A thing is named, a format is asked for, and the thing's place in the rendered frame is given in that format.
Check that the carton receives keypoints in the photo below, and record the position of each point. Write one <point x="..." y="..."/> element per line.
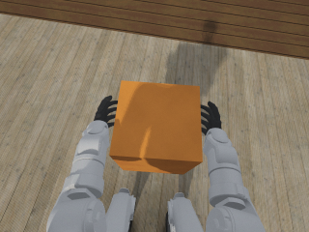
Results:
<point x="157" y="128"/>

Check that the robot right hand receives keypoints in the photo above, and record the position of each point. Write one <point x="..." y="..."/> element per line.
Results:
<point x="214" y="121"/>

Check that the right robot forearm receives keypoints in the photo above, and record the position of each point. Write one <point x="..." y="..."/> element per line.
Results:
<point x="226" y="184"/>

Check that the robot right upper arm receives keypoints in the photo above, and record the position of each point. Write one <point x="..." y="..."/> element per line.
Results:
<point x="226" y="219"/>

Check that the robot thigh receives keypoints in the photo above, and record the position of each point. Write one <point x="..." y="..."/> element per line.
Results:
<point x="120" y="212"/>
<point x="181" y="214"/>

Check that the left robot forearm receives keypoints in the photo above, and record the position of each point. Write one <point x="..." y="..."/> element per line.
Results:
<point x="86" y="174"/>

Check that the robot left upper arm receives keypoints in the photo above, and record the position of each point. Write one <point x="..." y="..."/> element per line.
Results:
<point x="78" y="215"/>

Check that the left robot thigh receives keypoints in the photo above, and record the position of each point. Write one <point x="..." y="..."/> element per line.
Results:
<point x="120" y="212"/>

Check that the robot left hand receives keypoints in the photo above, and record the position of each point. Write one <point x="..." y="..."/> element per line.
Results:
<point x="103" y="111"/>

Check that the right robot thigh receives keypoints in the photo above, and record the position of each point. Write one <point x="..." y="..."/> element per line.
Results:
<point x="181" y="214"/>

